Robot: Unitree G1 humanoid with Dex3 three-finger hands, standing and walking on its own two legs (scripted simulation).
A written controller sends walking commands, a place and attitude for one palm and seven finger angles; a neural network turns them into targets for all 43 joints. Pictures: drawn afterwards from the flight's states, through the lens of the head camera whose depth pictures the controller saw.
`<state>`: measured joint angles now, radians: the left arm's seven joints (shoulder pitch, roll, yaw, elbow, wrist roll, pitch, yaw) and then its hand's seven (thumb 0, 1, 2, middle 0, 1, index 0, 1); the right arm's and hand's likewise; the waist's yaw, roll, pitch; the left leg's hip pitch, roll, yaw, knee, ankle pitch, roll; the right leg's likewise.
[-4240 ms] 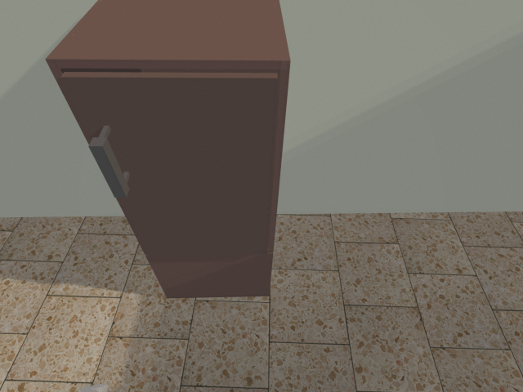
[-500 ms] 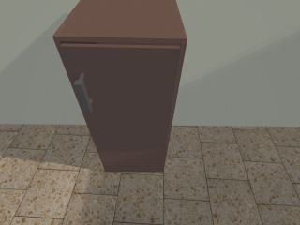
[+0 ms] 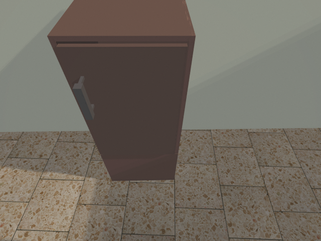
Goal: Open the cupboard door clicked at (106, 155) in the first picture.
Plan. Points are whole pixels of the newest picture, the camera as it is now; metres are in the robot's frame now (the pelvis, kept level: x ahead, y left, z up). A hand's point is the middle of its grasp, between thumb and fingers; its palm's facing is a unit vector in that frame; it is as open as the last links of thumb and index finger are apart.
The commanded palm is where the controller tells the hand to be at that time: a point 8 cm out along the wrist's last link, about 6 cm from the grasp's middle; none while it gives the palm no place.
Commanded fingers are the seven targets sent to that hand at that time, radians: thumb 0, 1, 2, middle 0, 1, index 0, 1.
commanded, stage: come to a stop and stand still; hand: left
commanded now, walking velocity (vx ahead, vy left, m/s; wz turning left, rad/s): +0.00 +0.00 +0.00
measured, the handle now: (86, 98) +0.53 +0.29 +0.02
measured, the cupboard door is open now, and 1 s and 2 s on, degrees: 0 0 0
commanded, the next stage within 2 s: look again from close up in 0.82 s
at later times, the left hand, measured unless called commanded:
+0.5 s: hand out of the picture -0.04 +0.21 -0.18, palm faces +0.02 -0.98 -0.17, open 7.4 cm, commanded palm none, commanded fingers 0.00 0.90 0.90 -0.20 -0.30 -0.20 -0.30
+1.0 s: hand out of the picture -0.06 +0.20 -0.18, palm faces +0.03 -0.99 -0.10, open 7.4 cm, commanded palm none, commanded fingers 0.00 0.90 0.90 -0.20 -0.30 -0.20 -0.30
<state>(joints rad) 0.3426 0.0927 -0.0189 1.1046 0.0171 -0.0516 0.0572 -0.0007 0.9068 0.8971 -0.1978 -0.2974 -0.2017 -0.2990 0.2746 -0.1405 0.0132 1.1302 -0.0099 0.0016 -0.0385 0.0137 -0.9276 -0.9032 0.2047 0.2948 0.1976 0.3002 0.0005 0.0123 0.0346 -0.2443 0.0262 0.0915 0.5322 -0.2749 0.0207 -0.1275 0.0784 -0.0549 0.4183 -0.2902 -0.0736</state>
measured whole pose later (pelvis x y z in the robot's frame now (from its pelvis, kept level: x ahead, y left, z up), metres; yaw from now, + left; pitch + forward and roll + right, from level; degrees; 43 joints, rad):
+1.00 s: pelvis -0.03 +0.06 +0.00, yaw +0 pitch +0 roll -1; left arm 0.36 0.12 -0.02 1.11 0.02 -0.01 0.03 0.00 0.91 0.90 -0.20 -0.30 -0.20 -0.30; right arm 0.30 -0.13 0.01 1.12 -0.01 -0.02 -0.03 0.00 -0.92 -0.90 0.20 0.29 0.20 0.30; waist 0.00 -0.04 0.01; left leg -0.23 -0.08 0.07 0.41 -0.18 0.11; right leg -0.17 -0.01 -0.03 0.43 -0.26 0.01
